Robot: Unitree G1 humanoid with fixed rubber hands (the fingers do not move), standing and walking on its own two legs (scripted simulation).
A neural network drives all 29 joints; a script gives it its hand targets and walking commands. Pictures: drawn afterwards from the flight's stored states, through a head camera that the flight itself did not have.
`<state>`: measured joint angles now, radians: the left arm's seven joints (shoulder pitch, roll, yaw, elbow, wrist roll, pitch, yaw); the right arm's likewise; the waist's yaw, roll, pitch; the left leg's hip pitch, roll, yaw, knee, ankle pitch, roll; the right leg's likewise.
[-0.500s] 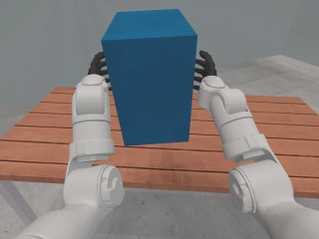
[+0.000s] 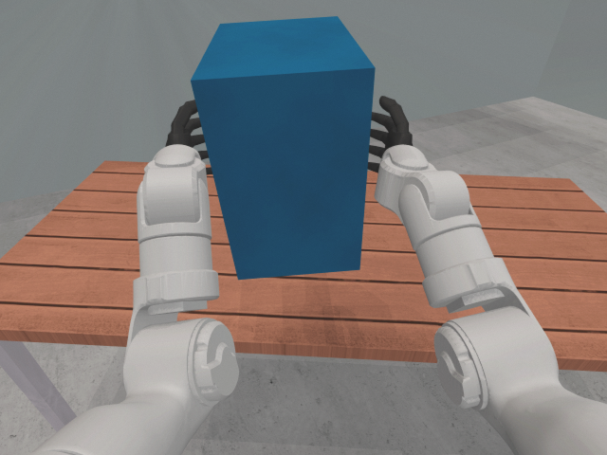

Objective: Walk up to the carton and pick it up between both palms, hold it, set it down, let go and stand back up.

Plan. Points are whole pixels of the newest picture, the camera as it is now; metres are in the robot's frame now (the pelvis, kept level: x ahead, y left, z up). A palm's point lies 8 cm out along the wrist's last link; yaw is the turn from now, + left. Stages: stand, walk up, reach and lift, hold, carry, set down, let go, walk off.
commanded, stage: hold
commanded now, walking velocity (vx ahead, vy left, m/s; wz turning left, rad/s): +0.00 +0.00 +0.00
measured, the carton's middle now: (288, 144) +0.44 +0.00 +0.26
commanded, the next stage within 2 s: none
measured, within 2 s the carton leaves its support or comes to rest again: neither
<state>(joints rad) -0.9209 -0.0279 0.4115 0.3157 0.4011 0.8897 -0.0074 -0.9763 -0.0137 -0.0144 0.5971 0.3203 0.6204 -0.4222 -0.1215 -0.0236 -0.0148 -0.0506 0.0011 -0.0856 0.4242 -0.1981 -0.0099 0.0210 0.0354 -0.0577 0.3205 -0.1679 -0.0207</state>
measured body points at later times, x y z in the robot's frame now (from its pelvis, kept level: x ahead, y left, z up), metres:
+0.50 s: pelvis +0.00 +0.00 +0.00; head -0.08 +0.02 +0.44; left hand +0.39 +0.14 +0.27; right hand +0.37 -0.12 +0.28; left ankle +0.04 +0.12 -0.74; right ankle +0.02 -0.10 -0.74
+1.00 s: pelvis +0.00 +0.00 +0.00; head -0.08 +0.02 +0.44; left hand +0.39 +0.14 +0.28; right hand +0.37 -0.12 +0.28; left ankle +0.04 +0.12 -0.74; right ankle +0.02 -0.10 -0.74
